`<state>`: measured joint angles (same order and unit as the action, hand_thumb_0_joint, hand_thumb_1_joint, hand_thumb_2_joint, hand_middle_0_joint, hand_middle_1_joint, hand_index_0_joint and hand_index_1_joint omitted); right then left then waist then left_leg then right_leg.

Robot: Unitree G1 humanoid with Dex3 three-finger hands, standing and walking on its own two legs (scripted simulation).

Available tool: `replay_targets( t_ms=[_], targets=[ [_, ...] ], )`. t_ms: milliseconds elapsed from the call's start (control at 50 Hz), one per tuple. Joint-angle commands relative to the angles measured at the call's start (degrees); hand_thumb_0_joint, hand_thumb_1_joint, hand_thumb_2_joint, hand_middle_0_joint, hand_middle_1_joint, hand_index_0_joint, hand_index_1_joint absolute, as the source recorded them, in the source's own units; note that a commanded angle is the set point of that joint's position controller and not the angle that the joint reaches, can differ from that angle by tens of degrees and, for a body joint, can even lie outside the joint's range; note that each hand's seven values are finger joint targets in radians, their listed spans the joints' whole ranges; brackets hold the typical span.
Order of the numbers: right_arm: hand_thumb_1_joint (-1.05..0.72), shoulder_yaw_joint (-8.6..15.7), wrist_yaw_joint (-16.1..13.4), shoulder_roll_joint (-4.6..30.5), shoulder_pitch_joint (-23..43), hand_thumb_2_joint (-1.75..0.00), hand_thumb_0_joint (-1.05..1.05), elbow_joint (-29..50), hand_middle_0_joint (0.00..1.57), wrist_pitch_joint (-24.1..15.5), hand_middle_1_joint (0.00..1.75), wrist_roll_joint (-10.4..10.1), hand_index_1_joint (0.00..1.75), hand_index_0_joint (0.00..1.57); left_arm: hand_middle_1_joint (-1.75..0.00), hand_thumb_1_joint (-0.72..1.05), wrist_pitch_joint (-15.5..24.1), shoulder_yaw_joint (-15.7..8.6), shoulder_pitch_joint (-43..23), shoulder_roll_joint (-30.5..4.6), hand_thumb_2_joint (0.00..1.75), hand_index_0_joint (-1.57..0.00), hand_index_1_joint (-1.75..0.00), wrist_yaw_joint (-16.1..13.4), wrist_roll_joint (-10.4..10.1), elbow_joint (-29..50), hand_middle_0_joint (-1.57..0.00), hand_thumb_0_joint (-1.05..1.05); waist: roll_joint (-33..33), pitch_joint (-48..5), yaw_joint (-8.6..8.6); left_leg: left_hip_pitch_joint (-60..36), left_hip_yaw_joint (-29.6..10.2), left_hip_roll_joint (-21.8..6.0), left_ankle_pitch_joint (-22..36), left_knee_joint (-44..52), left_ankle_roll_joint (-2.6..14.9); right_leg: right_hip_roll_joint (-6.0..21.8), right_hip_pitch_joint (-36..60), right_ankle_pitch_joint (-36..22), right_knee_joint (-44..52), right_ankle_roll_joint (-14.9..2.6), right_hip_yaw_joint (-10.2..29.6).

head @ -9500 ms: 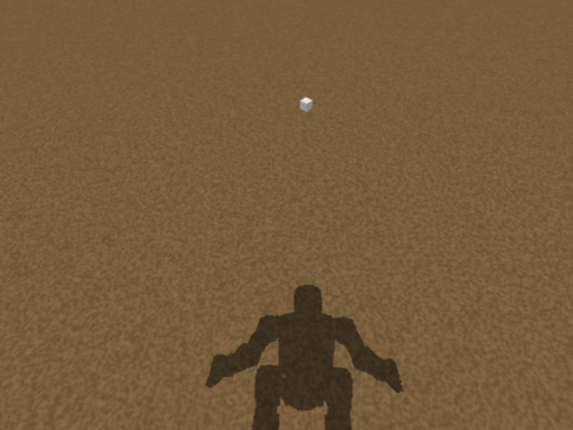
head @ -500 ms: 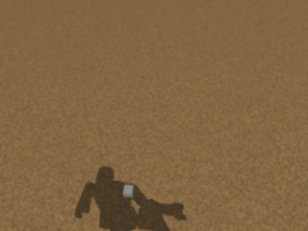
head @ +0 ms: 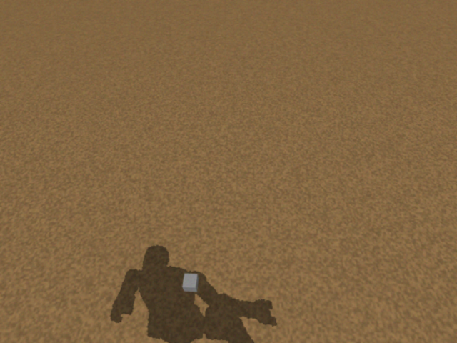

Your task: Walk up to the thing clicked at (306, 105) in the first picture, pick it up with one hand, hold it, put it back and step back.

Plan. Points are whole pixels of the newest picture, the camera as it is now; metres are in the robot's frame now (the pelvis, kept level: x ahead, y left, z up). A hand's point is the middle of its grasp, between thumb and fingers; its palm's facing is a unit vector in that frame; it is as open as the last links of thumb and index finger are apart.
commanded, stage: walk up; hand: left
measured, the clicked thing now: (190, 282) +0.45 +0.21 -0.75
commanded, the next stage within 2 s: stand in 1.36 s
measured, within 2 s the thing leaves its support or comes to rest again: neither
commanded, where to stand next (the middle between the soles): +0.02 -0.05 m, yaw +0 degrees
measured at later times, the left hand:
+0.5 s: hand out of the picture +0.07 +0.23 -0.16, palm faces -0.03 -0.95 -0.32, open 7.4 cm
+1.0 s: hand out of the picture +0.09 +0.23 -0.16, palm faces -0.04 -0.94 -0.33, open 7.4 cm
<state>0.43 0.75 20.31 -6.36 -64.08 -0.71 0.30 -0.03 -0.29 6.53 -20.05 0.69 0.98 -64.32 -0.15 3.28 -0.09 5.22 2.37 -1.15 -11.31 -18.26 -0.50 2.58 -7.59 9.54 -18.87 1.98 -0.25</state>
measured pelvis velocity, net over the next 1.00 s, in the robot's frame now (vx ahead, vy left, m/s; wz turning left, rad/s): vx -0.01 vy -0.02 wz -0.03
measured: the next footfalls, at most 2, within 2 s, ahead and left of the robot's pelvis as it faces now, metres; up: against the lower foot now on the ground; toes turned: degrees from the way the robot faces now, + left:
none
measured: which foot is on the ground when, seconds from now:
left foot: down 0.00-1.00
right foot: down 0.00-1.00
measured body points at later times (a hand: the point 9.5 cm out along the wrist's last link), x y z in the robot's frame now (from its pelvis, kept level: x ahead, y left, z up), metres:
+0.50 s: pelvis -0.01 -0.02 +0.00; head +0.01 -0.03 +0.45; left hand +0.07 +0.28 -0.14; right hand +0.07 -0.34 -0.13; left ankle -0.01 +0.12 -0.75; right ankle +0.01 -0.14 -0.75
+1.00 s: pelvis -0.01 -0.02 +0.00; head +0.01 -0.02 +0.45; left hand +0.10 +0.28 -0.13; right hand +0.06 -0.34 -0.13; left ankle -0.01 +0.12 -0.75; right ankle +0.01 -0.14 -0.75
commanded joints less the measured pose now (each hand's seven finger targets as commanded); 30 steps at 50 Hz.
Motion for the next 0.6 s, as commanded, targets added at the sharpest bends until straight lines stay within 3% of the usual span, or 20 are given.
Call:
replay_targets(
  t_ms=[0,100,200,300,480,580],
  targets=[
    [-0.9,3.4,-1.7,14.0,1.0,-0.9,0.0,3.8,0.2,-1.6,0.3,-0.1,0.3,0.2,-0.3,0.9,0.0,-3.5,-1.8,-12.4,0.9,-0.2,-0.3,-0.6,-0.2,4.2,-0.2,0.0,1.2,-5.4,0.36,-0.6,-5.7,-8.0,13.0,2.0,2.57,3.5,1.9,-10.6,0.4,-3.03,2.6],
    [-0.9,3.7,-1.9,13.8,1.5,-0.9,0.0,4.8,0.2,-1.4,0.3,0.1,0.3,0.2,-0.3,0.9,-0.5,-3.8,-1.6,-12.1,0.9,-0.2,-0.3,-0.3,0.0,5.0,-0.2,0.0,-1.6,-6.0,0.25,0.0,-5.5,-8.1,10.9,1.6,2.97,3.5,1.9,-10.3,-0.8,-3.45,3.0],
    [-0.9,3.9,-2.1,13.6,1.8,-0.9,0.0,5.6,0.2,-1.3,0.3,0.2,0.3,0.2,-0.3,0.9,-0.8,-4.1,-1.1,-12.3,0.9,-0.2,-0.3,-0.1,0.2,5.5,-0.2,0.0,-1.4,-5.0,0.03,2.2,-5.3,-7.8,4.7,2.0,3.16,3.4,1.6,-7.9,-1.0,-3.81,3.4],
    [-0.9,3.6,-1.9,13.0,1.8,-0.9,0.0,5.8,0.2,-1.1,0.3,0.3,0.3,0.2,-0.3,0.9,-0.6,-4.4,-1.6,-12.8,0.9,-0.2,-0.3,0.2,0.3,5.9,-0.2,0.0,0.3,-3.3,0.16,3.0,-4.7,-6.7,0.4,1.1,2.42,4.0,-0.5,-5.2,1.0,-4.19,5.3],
    [-0.9,3.5,-1.6,12.7,-0.3,-0.9,0.0,5.9,0.2,-0.9,0.3,0.3,0.3,0.2,-0.3,0.9,-0.3,-5.1,-2.2,-13.3,0.9,-0.2,-0.3,0.2,0.2,6.8,-0.2,0.0,3.4,-4.0,0.29,0.5,-3.3,-5.8,1.6,-1.2,1.85,4.5,-2.7,-2.2,2.7,-4.68,7.4],
    [-0.9,3.5,-1.8,13.2,-0.8,-0.9,0.0,6.0,0.2,-1.3,0.3,0.4,0.3,0.2,-0.3,0.9,-0.4,-5.0,-1.9,-12.6,0.9,-0.2,-0.3,0.2,0.1,7.4,-0.2,0.0,1.8,-5.0,0.1,1.2,-3.9,-6.6,4.1,-0.1,1.99,3.8,-1.0,-5.3,0.8,-4.66,6.5]
  ],
)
